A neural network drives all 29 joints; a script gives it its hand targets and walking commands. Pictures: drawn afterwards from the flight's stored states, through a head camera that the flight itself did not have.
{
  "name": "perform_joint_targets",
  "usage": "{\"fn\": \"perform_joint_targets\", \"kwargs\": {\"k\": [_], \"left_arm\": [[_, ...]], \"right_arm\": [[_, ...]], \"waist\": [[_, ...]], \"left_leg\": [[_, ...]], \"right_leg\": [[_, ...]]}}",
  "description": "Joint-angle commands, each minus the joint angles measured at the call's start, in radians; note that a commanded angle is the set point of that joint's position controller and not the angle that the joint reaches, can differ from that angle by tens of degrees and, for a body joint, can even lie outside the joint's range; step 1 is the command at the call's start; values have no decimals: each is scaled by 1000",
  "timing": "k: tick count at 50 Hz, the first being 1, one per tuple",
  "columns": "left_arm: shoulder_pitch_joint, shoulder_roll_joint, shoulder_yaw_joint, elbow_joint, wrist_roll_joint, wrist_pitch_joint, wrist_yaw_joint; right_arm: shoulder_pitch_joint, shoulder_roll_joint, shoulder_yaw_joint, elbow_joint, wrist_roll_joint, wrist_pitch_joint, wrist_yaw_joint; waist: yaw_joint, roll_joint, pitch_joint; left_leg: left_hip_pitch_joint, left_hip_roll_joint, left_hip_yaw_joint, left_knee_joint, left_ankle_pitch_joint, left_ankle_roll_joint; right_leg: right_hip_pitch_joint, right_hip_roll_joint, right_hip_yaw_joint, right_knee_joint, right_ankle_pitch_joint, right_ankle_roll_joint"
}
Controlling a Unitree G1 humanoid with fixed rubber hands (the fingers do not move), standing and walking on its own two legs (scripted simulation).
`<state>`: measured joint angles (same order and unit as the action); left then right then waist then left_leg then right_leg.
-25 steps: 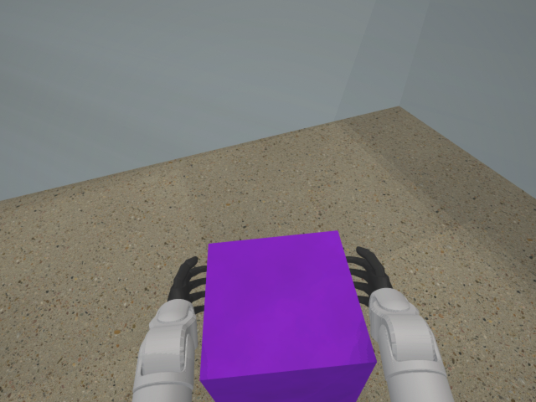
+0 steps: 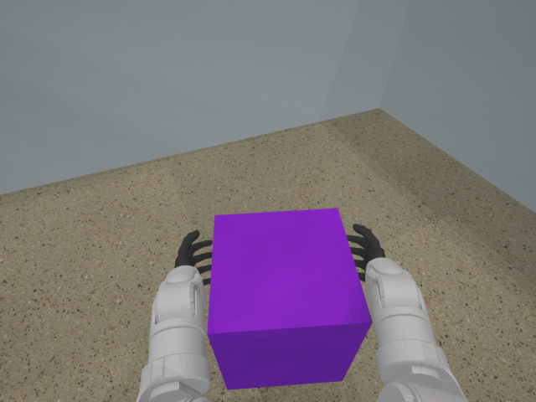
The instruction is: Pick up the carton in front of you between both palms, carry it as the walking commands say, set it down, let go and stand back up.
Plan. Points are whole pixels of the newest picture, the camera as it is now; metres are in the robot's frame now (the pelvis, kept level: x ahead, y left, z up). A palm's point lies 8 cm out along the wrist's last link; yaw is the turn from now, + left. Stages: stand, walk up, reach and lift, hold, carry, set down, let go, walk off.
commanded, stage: set down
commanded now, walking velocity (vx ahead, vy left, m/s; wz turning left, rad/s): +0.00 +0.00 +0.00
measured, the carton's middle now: (281, 301) +0.32 -0.01 -0.04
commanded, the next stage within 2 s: none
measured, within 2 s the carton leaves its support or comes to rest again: neither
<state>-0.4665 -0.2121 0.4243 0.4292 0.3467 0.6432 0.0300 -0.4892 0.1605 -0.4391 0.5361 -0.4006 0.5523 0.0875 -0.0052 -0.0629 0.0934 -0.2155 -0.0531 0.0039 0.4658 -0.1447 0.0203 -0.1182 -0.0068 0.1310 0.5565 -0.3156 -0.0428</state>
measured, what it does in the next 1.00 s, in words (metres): lowers itself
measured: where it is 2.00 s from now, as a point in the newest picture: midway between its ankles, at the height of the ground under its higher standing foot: outside the picture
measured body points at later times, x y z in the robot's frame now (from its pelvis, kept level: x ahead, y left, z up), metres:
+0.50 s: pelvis -0.02 -0.03 -0.10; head +0.19 -0.01 +0.30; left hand +0.37 +0.13 -0.19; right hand +0.40 -0.17 -0.18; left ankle +0.10 +0.09 -0.73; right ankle +0.02 -0.16 -0.73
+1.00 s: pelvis -0.03 -0.05 -0.22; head +0.23 -0.03 +0.15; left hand +0.40 +0.15 -0.33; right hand +0.45 -0.15 -0.32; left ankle +0.10 +0.09 -0.73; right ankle +0.02 -0.16 -0.73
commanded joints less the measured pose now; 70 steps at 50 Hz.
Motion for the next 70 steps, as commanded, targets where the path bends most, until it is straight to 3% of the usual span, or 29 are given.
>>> {"fn": "perform_joint_targets", "kwargs": {"k": [1, 6, 9, 10, 13, 19, 23, 25, 27, 28, 29, 31, 32, 34, 38, 39, 40, 42, 43, 44, 48, 49, 51, 58, 65, 67, 68, 69, 70], "left_arm": [[-559, -854, -335, 193, -129, -51, -198], [-587, -659, -142, 252, -12, -155, -144], [-577, -599, -117, 261, 6, -227, -120], [-591, -608, -136, 266, -4, -253, -119], [-574, -651, -189, 276, -10, -333, -114], [-727, -785, -440, 188, -139, -477, -125], [-712, -821, -573, 136, -189, -486, -137], [-691, -815, -597, 117, -201, -480, -145], [-676, -822, -622, 125, -236, -466, -163], [-629, -807, -600, 149, -219, -460, -173], [-618, -804, -596, 147, -214, -453, -180], [-615, -790, -571, 168, -216, -445, -190], [-628, -770, -552, 167, -209, -453, -196], [-658, -749, -534, 187, -215, -454, -201], [-702, -706, -488, 214, -199, -470, -193], [-689, -700, -470, 233, -204, -473, -192], [-697, -701, -466, 243, -205, -474, -189], [-736, -671, -439, 246, -197, -476, -182], [-741, -683, -437, 254, -198, -476, -180], [-776, -664, -442, 242, -205, -475, -175], [-832, -667, -433, 247, -220, -469, -158], [-850, -675, -448, 239, -228, -469, -151], [-882, -669, -443, 248, -224, -463, -137], [-1012, -661, -446, 214, -253, -451, -106], [-1158, -606, -426, 207, -260, -438, -100], [-1160, -603, -393, 239, -254, -430, -102], [-1172, -602, -399, 225, -261, -430, -103], [-1186, -597, -395, 226, -259, -429, -105], [-1199, -599, -390, 245, -279, -430, -109]], "right_arm": [[-591, 714, 282, 170, 92, -63, 211], [-602, 556, 100, 222, -24, -141, 163], [-622, 501, 108, 215, -28, -205, 145], [-636, 496, 111, 197, -17, -236, 138], [-661, 548, 175, 168, 35, -306, 135], [-710, 690, 399, 158, 163, -433, 134], [-710, 798, 581, 80, 264, -444, 116], [-734, 821, 648, 51, 299, -432, 104], [-699, 837, 676, 40, 313, -420, 87], [-679, 855, 687, 47, 317, -409, 81], [-666, 856, 676, 60, 314, -401, 78], [-642, 849, 654, 88, 294, -388, 70], [-664, 864, 656, 101, 308, -388, 65], [-685, 846, 638, 118, 298, -392, 54], [-716, 806, 603, 175, 290, -412, 26], [-717, 807, 609, 180, 295, -419, 20], [-744, 781, 595, 179, 293, -426, 14], [-774, 754, 564, 200, 278, -426, 3], [-795, 743, 568, 199, 284, -433, -1], [-808, 753, 574, 201, 287, -431, -2], [-884, 708, 571, 211, 297, -435, -6], [-900, 707, 566, 207, 294, -434, -2], [-946, 686, 545, 216, 307, -432, 5], [-1078, 662, 568, 232, 343, -415, 18], [-1166, 622, 511, 297, 338, -393, 28], [-1194, 602, 501, 330, 346, -387, 32], [-1196, 594, 499, 341, 341, -382, 36], [-1225, 594, 496, 325, 351, -385, 35], [-1229, 589, 503, 350, 353, -385, 34]], "waist": [[-12, 119, -161], [-13, 72, -197], [9, 35, -293], [-9, 54, -328], [24, 62, -460], [-7, 72, -823], [45, 69, -1110], [63, 50, -1177], [33, 20, -1195], [68, 5, -1162], [80, 30, -1159], [48, 10, -1114], [104, 3, -1094], [72, -20, -1093], [92, 8, -1069], [106, -19, -1089], [78, 2, -1092], [73, 3, -1094], [105, 12, -1083], [76, -5, -1112], [95, 20, -1148], [75, 22, -1181], [92, 57, -1176], [119, 42, -1245], [111, 41, -1211], [133, 46, -1190], [112, 41, -1191], [143, 40, -1200], [114, 36, -1203]], "left_leg": [[275, 34, -212, -97, -427, -43], [153, 6, -180, 28, -352, -34], [55, -12, -147, 125, -294, -26], [43, -16, -153, 160, -285, -28], [-45, -33, -134, 249, -206, -30], [-109, -50, -110, 481, 25, -32], [-216, -58, -52, 622, 203, -25], [-297, -62, -40, 670, 192, -28], [-393, -69, -32, 714, 210, -31], [-459, -71, -22, 716, 206, -33], [-522, -82, -8, 737, 200, -40], [-600, -78, -4, 761, 184, -46], [-651, -81, 4, 773, 205, -37], [-722, -79, -2, 802, 164, -43], [-854, -77, 7, 856, 120, -49], [-868, -74, 7, 881, 124, -48], [-883, -74, 6, 895, 123, -52], [-901, -75, 12, 921, 80, -55], [-923, -77, 21, 932, 81, -57], [-913, -70, 14, 950, 83, -59], [-950, -75, 26, 1015, 63, -71], [-939, -77, 22, 1026, 48, -70], [-944, -73, 27, 1045, 17, -76], [-979, -72, 43, 1152, 40, -85], [-1057, -62, 47, 1239, -35, -90], [-1083, -59, 60, 1259, -56, -93], [-1100, -58, 55, 1273, -57, -96], [-1114, -59, 61, 1285, -45, -91], [-1127, -54, 60, 1303, -30, -93]], "right_leg": [[-415, 86, -49, -66, -112, -20], [-587, 92, -59, 3, -120, -16], [-670, 111, -66, 75, -121, -12], [-724, 116, -67, 107, -115, -17], [-800, 128, -71, 197, -70, -3], [-1020, 147, -82, 350, -33, 25], [-1036, 164, -84, 455, 55, 52], [-1055, 165, -82, 502, 73, 66], [-1060, 165, -83, 528, 123, 76], [-1070, 165, -74, 529, 133, 82], [-1070, 163, -67, 541, 142, 83], [-1116, 164, -70, 550, 141, 86], [-1130, 158, -50, 555, 177, 90], [-1156, 160, -64, 591, 168, 90], [-1246, 165, -57, 656, 146, 86], [-1254, 157, -53, 671, 145, 86], [-1274, 162, -67, 694, 136, 87], [-1335, 176, -82, 721, 65, 87], [-1357, 173, -73, 728, 67, 82], [-1376, 181, -88, 757, 63, 85], [-1449, 185, -94, 827, 14, 72], [-1466, 197, -119, 856, -10, 74], [-1532, 204, -129, 898, -54, 61], [-1614, 207, -144, 1001, -78, 63], [-1743, 204, -164, 1098, -163, 51], [-1778, 202, -164, 1116, -193, 44], [-1785, 203, -173, 1129, -184, 45], [-1799, 200, -167, 1145, -178, 43], [-1785, 198, -175, 1156, -159, 47]]}}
